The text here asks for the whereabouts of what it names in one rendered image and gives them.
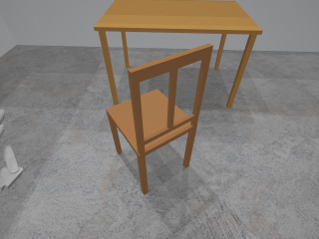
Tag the robot left hand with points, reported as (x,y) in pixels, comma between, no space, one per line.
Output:
(11,172)

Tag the chair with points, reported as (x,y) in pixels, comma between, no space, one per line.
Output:
(150,121)

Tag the table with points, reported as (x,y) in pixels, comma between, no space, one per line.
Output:
(177,16)

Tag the robot right hand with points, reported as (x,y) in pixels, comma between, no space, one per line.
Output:
(247,235)

